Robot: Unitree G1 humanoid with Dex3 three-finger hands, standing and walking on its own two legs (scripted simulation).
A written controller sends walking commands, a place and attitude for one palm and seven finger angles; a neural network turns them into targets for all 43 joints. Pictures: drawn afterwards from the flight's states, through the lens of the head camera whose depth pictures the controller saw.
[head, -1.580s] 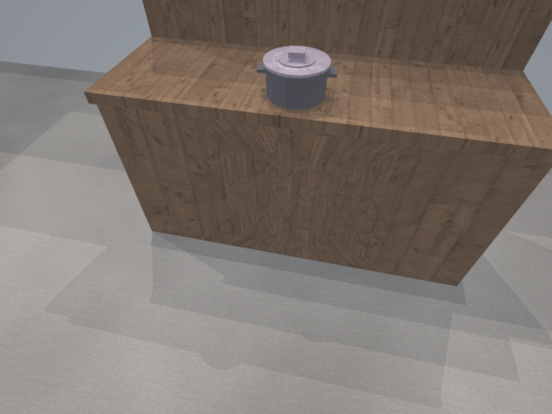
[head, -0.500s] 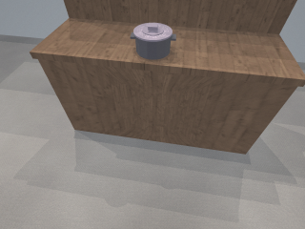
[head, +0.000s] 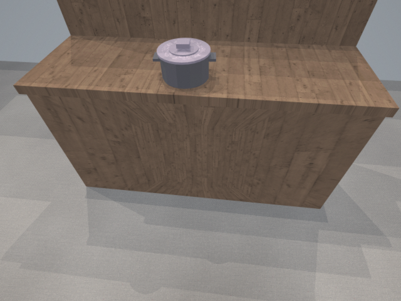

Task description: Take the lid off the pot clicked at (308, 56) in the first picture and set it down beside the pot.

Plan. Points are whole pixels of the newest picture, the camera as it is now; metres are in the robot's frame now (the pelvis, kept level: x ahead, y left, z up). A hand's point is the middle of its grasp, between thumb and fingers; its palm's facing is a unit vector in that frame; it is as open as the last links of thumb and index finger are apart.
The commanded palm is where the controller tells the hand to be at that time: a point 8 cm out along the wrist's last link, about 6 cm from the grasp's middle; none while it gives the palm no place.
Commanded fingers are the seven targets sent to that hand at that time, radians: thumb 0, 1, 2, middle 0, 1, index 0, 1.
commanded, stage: take the last steps up to it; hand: left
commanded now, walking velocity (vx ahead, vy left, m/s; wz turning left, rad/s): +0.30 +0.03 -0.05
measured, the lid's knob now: (183, 43) +0.90 +0.12 +0.10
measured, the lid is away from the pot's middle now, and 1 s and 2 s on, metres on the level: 0.00 0.00 0.00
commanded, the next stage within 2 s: come to a stop and stand still in 0.88 s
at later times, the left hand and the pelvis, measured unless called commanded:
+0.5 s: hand (114, 273) +0.21 +0.24 -0.17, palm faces +0.05 -0.98 -0.17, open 7.3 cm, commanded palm none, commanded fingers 0.00 0.90 0.90 -0.20 -0.30 -0.20 -0.30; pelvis +0.18 +0.05 +0.01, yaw -3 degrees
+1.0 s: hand (143, 205) +0.40 +0.20 -0.16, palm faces +0.02 -0.98 -0.21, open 7.2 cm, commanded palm none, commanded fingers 0.00 0.90 0.90 -0.20 -0.30 -0.20 -0.30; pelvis +0.35 +0.02 +0.01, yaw -3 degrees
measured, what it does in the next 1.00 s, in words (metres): walks ahead: left foot, then right foot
